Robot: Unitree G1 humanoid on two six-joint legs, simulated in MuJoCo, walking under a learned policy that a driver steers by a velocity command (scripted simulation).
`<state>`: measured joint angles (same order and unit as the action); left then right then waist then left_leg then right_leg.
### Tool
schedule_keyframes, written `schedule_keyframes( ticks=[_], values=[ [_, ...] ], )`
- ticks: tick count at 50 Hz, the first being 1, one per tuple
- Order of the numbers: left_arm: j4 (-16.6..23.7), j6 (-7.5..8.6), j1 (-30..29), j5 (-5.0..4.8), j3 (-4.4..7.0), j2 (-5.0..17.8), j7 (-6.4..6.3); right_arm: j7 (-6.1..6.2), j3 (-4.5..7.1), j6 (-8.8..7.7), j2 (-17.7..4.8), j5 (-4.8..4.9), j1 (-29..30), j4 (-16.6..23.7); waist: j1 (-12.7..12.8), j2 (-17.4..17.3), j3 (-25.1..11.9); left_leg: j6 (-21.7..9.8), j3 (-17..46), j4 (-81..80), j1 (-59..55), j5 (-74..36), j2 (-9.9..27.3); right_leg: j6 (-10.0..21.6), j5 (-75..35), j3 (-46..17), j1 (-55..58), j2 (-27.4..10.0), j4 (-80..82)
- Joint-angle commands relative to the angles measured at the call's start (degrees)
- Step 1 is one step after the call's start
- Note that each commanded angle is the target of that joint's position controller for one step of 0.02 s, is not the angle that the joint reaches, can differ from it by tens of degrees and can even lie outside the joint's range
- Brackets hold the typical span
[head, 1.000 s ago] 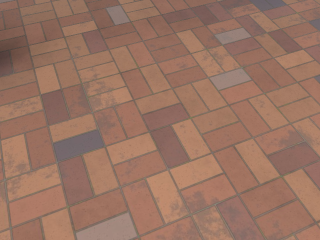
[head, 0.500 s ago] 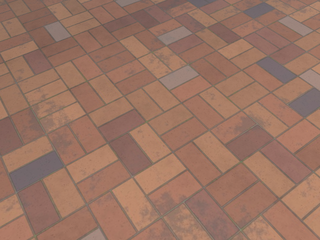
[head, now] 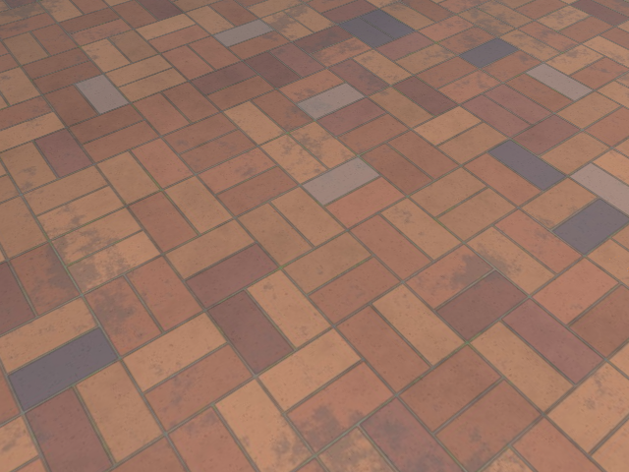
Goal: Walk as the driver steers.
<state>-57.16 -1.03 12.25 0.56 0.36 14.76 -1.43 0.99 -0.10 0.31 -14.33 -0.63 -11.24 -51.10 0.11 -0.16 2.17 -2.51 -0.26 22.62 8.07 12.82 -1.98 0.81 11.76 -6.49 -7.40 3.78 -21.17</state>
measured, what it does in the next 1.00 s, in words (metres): walks ahead: right foot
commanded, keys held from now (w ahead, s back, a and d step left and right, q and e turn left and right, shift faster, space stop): no key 0.34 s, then w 0.38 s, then w+q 0.10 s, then q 0.08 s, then no key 0.10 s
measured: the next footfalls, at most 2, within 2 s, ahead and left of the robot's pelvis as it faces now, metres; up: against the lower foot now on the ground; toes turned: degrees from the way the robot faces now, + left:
right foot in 0.66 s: +0.10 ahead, -0.12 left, +0.00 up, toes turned -1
left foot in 1.06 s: +0.39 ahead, +0.03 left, +0.00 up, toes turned +9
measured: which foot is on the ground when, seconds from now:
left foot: down 0.00-0.66, up 0.68-1.00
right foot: down 0.00-0.42, up 0.44-0.64, down 0.66-1.00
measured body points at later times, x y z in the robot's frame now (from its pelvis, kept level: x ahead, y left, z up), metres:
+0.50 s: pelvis +0.02 +0.00 +0.00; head +0.01 +0.00 +0.45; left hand +0.03 +0.25 -0.16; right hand +0.02 -0.26 -0.16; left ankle -0.01 +0.09 -0.74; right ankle -0.01 -0.11 -0.73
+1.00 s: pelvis +0.20 -0.04 -0.01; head +0.24 -0.05 +0.44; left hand +0.09 +0.17 -0.15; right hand +0.35 -0.26 -0.15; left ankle +0.33 +0.05 -0.71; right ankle +0.06 -0.12 -0.74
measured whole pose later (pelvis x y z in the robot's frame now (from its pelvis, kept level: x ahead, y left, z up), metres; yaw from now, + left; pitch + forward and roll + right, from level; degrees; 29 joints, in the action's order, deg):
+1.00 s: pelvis +0.20 -0.04 -0.01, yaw +5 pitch +1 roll +0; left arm -64.2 5.5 25.5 1.1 -0.8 8.4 -1.9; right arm -1.2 1.0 -2.0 -12.1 -1.3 -4.4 -54.6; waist 1.8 -1.9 3.7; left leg -3.6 -4.9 40.3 33.8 6.1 -0.2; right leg 3.5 20.4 6.7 5.2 3.3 -14.2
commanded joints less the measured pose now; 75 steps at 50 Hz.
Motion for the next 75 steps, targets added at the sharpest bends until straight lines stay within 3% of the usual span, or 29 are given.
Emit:
schedule_keyframes(
  ticks=[1, 17, 20, 23, 25, 28, 31, 32, 33, 34, 35, 36, 38, 44, 48, 50, 52, 53, 54, 55, 56, 57, 59, 62, 69, 71, 73, 74, 75],
  values=[
    [-0.20, 0.50, 0.69, -0.05, 0.94, 5.87, -0.35, 0.23, 1.29, -0.61, -6.49, 0.00, -0.61, 0.51, -0.21, 0.15, -0.98, -1.14, 7.11, -4.41, -0.69, -7.16, 7.32, 1.26, -8.72, -4.90, -1.11, -6.05, 2.91],
    [-7.31, 0.59, 2.01, -0.16, -0.24, 3.64, -0.88, 0.74, 0.12, -0.61, -4.57, 0.01, -3.92, -7.60, -0.31, -0.18, 0.24, -1.01, 7.08, -4.82, -0.13, -6.41, 6.88, 1.51, -8.13, -4.01, -1.42, -6.52, 3.31],
    [-7.26, 0.32, 2.81, 0.27, 0.03, 3.74, -0.83, 0.57, 1.20, 0.00, -6.79, -0.22, -5.43, -8.48, -0.86, -2.61, 0.48, -3.00, 9.13, -6.07, 0.71, 17.71, 5.91, 3.02, 10.97, -1.05, -5.52, -2.62, -1.40],
    [-4.68, 0.91, -0.25, 1.70, -0.24, 1.43, 0.28, 0.44, 2.52, 0.55, -8.35, -0.31, -11.24, -10.15, -2.95, -8.18, 6.18, -10.02, 23.29, -13.98, 1.45, 37.35, 15.23, 3.62, 16.17, 5.20, -17.16, -0.27, -14.26],
    [-2.93, 2.14, -2.35, 1.77, -0.16, 1.51, 0.92, 0.34, 2.92, -0.21, -7.60, -0.75, -11.97, -10.41, -2.93, -6.54, 7.89, -12.61, 27.57, -17.17, 2.74, 33.35, 19.62, 3.20, 13.71, 6.19, -20.16, -3.66, -21.55],
    [-1.78, 3.78, -1.60, 1.07, 0.17, 1.50, 1.94, -0.06, 3.57, -1.64, -7.96, -0.64, -9.76, -9.69, -1.04, -5.49, 6.08, -11.02, 21.00, -15.66, 2.40, 23.77, 17.19, 3.22, 13.86, 7.41, -18.01, -4.80, -18.98],
    [-4.32, 4.42, 6.68, 0.43, 0.52, -0.14, 1.83, -0.40, 3.84, -1.96, -7.16, 0.10, -5.95, -8.53, 3.31, -4.73, 4.79, -7.99, 11.76, -8.96, 13.63, 20.52, 11.07, 3.57, 4.44, 12.03, 1.52, -1.07, -5.06],
    [-5.91, 4.56, 11.41, 0.55, 1.04, 0.73, 1.45, -0.51, 3.61, -2.20, -6.06, -0.18, -5.53, -7.98, 4.82, -2.13, 3.94, -6.94, 9.43, -3.38, 19.35, 20.61, 8.83, 3.72, 5.41, 10.35, 9.69, -0.88, -2.29],
    [-6.91, 5.04, 17.33, 1.28, 1.94, 4.11, 0.87, -0.83, 2.73, -2.72, -3.02, -0.44, -3.88, -6.53, 7.23, 7.19, 2.37, -4.87, 3.41, 11.08, 25.89, 18.12, 4.15, 5.08, 15.76, -4.21, 16.00, -10.81, 5.93],
    [-7.77, 5.05, 24.10, 0.96, 3.36, 10.11, 0.76, -1.31, 1.79, -3.28, 0.43, -0.46, -2.76, -4.05, 8.32, 17.64, -0.02, -3.04, -3.47, 27.79, 35.25, 19.61, -1.88, 10.14, 33.13, -28.47, 19.15, -24.10, 15.87],
    [-8.30, 4.53, 21.70, 0.96, 3.32, 9.06, 0.62, -1.64, 2.90, -3.23, -4.40, -1.87, -1.89, -3.68, 5.75, 10.46, 4.08, -3.92, 0.62, 36.90, 36.90, 18.34, 1.38, 13.14, 35.84, -31.39, 13.06, -26.00, 15.70],
    [-5.90, 4.86, 15.82, 0.90, 2.73, 6.39, 0.97, -2.25, 2.94, -3.52, -4.19, -1.70, -0.88, -3.76, 3.01, 5.02, 7.20, -4.19, 2.33, 39.59, 37.58, 12.12, 4.02, 12.42, 31.17, -26.03, 9.20, -23.38, 15.06],
    [-3.91, 6.16, 11.17, 0.58, 2.11, 4.01, 0.94, -3.12, 2.67, -4.05, -2.39, -1.07, -2.86, -5.26, 0.19, 2.86, 6.12, -3.04, 2.89, 38.87, 34.03, 3.79, 5.92, 9.52, 14.96, -14.22, 7.56, -18.69, 16.04],
    [-5.51, 7.39, 15.56, 0.69, 0.53, 0.62, 0.11, -2.82, 2.35, -2.52, -0.02, -0.86, 2.04, -3.34, -0.46, 3.65, 4.70, -0.32, -1.72, 35.43, 32.65, -3.13, 2.93, 6.18, -35.14, 6.78, 7.70, -14.15, 10.65],
    [-6.14, 6.82, 16.41, 0.54, -0.33, 0.50, -0.71, -2.26, 0.64, -2.60, 2.42, -0.62, 9.02, -0.56, 1.25, 6.18, 4.65, -0.33, -8.03, 16.30, 20.90, -8.17, -0.24, 4.80, -46.95, 11.78, 3.10, -11.62, 6.62],
    [-6.59, 6.86, 16.26, 0.39, 0.01, 2.14, -1.09, -1.54, 0.93, -2.77, 0.51, -0.45, 3.43, -2.21, -0.78, 8.08, 1.45, -2.37, -8.42, 13.55, 13.34, -8.45, -2.49, 4.58, -56.33, 11.13, 4.56, -12.99, 0.24],
    [-6.26, 6.67, 13.69, -0.05, 0.30, 3.07, -1.21, -0.85, 1.94, -3.69, -1.95, -0.78, -7.54, -5.97, -5.68, 7.44, -3.00, -5.09, -6.15, 7.92, 4.51, -11.68, -2.86, 4.30, -55.78, 10.08, 6.26, -13.70, -11.60],
    [-6.04, 6.64, 12.52, -0.71, 0.33, 3.15, -0.90, -0.55, 2.43, -4.57, -3.14, -1.62, -12.32, -7.61, -8.29, 5.45, -4.95, -6.18, -4.26, 1.41, -2.96, -21.27, -0.36, 3.68, -45.39, 11.03, 3.13, -11.81, -20.66],
    [-4.61, 6.64, 14.41, -1.23, -0.10, 1.23, -0.82, -0.35, 3.51, -5.06, -7.92, -2.56, -17.51, -8.67, -8.27, -2.11, -11.36, -9.15, 7.43, 6.65, -15.79, -50.05, 12.84, 2.47, -14.52, 13.44, -6.39, -7.35, -37.20],
    [-6.54, 5.46, 25.31, -3.51, -0.55, -3.58, -0.44, -0.49, 3.70, -4.44, -9.07, -0.97, -17.09, -8.54, -2.83, -10.69, -23.18, -21.04, 25.65, 7.91, -26.17, -72.87, 27.35, 0.98, 25.02, 9.05, -14.29, 0.27, -55.00],
    [-7.27, 4.22, 22.45, -1.11, 0.47, 0.79, -0.52, -0.86, 3.64, -3.74, -7.35, 1.54, -12.11, -7.00, -2.87, -1.58, -21.01, -21.93, 23.14, 3.15, -17.20, -57.33, 24.79, 0.88, 20.86, 3.54, -13.84, -2.37, -55.08],
    [-5.29, 3.83, 15.69, 0.29, 0.56, 0.06, -0.32, -0.48, 2.99, -3.32, -4.92, 1.47, -5.41, -5.66, -2.20, -2.65, -10.36, -20.58, 19.73, -1.91, -7.62, -42.18, 22.26, 0.69, 18.70, 4.35, -17.07, -3.34, -54.30],
    [-4.28, 2.82, 10.85, 1.86, 0.87, -0.81, -0.14, 0.30, 1.36, -3.15, -0.04, 0.62, -1.50, -5.45, 0.33, -0.36, -1.55, -15.18, 12.56, -7.48, 5.55, -32.38, 17.14, 0.47, 14.63, 3.84, -13.70, -6.29, -44.41],
    [-6.14, 0.78, 14.46, 1.30, 0.16, -4.48, -0.35, 0.44, 1.07, -3.50, -0.27, -0.70, -2.28, -6.38, 2.62, -1.49, -3.04, -11.74, 6.45, -7.65, 10.40, -31.18, 13.10, -0.05, 13.01, 5.77, -6.02, -5.02, -34.18],
    [-6.03, -0.85, 8.44, 0.80, 0.24, -3.26, -1.11, 0.46, 1.40, -1.76, -2.22, -0.36, -3.54, -7.15, 0.59, -5.03, -1.43, -8.46, 9.85, -12.02, 12.50, 7.24, 12.08, -0.41, 7.34, 7.14, -3.46, -4.66, -16.04],
    [-6.94, -0.36, 9.33, 0.98, -0.06, -4.06, -1.11, 0.65, 1.28, -1.16, -1.71, 0.13, -2.90, -7.15, 1.36, -3.05, 0.40, -6.52, 10.19, -11.38, 14.96, 12.49, 11.56, 0.12, 2.76, 7.43, 0.47, -4.80, -7.94],
    [-6.85, 0.70, 9.91, 1.64, -0.18, -2.59, -1.35, 0.62, 1.18, -1.10, -0.71, 0.14, -5.25, -7.83, 0.56, -0.10, 2.28, -2.93, 10.03, -9.77, 15.71, 13.48, 9.86, 1.03, -0.11, 1.66, 2.25, -9.34, 0.09],
    [-6.94, 1.06, 8.06, 0.83, 0.11, -0.77, -1.34, 0.41, 1.16, -0.93, 0.65, 0.75, -7.51, -8.11, -1.96, 4.84, 4.29, -1.82, 6.90, -9.35, 12.70, 8.48, 6.37, 2.16, 3.04, -0.60, -3.81, -10.07, 0.96],
    [-7.07, 1.52, 7.52, 0.38, -0.24, -2.56, -1.11, 0.41, 1.10, -0.88, 0.57, 0.50, -7.30, -8.80, -1.61, 5.29, 4.01, -1.58, 5.25, -6.91, 6.57, 3.26, 5.56, 2.04, 4.83, -0.72, -7.95, -10.02, 2.98]
  ],
)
